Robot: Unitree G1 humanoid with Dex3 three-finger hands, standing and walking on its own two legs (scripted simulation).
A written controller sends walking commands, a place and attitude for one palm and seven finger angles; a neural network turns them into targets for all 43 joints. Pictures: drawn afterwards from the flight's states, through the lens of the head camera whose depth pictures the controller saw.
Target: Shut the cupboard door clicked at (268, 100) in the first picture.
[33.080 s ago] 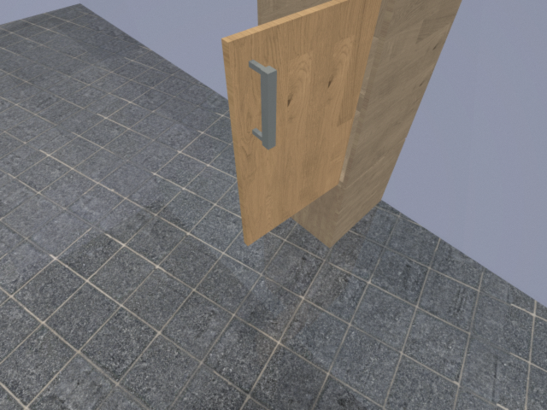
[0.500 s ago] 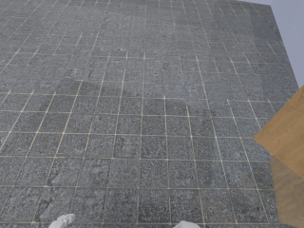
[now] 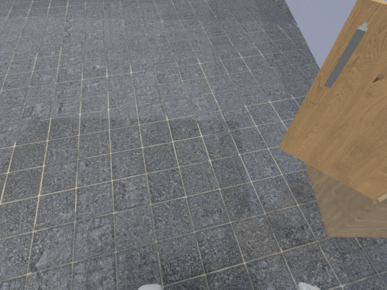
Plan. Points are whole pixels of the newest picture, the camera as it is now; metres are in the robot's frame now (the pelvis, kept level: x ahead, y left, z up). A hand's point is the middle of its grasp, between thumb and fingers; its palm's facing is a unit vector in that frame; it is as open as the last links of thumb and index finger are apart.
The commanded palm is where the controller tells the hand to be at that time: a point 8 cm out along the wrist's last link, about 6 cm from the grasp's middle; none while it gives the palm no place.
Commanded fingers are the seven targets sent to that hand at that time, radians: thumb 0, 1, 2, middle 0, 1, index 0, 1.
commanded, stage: turn to face it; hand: left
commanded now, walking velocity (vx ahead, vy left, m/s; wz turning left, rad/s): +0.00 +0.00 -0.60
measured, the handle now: (345, 56) +0.66 -0.34 +0.13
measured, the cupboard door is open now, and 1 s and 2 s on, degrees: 53 53 53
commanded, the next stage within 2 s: take the last steps up to it in 0.92 s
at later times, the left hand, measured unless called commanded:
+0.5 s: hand (133, 270) +0.17 +0.16 -0.15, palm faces -0.29 -0.91 -0.30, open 7.4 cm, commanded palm none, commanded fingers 0.00 0.90 0.90 -0.20 -0.30 -0.20 -0.30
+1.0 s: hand (139, 251) +0.22 +0.16 -0.17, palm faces -0.46 -0.87 -0.18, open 7.4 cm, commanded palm none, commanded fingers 0.00 0.90 0.90 -0.20 -0.30 -0.20 -0.30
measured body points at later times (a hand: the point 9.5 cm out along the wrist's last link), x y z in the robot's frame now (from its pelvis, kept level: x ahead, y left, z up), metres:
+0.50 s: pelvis +0.01 -0.02 -0.01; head +0.05 -0.06 +0.43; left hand +0.19 +0.20 -0.13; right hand -0.02 -0.30 -0.17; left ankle -0.01 +0.13 -0.67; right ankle -0.02 -0.12 -0.74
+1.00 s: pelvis +0.06 +0.01 +0.00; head +0.11 +0.02 +0.45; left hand +0.24 +0.20 -0.16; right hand -0.02 -0.23 -0.13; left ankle +0.09 +0.10 -0.74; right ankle -0.06 -0.09 -0.66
